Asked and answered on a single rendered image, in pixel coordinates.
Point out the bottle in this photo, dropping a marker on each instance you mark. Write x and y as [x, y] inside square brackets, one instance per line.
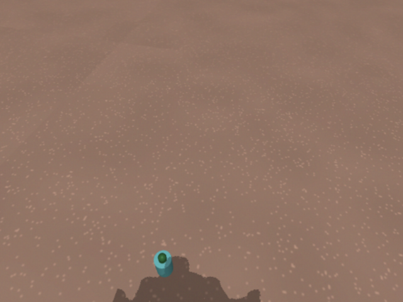
[163, 263]

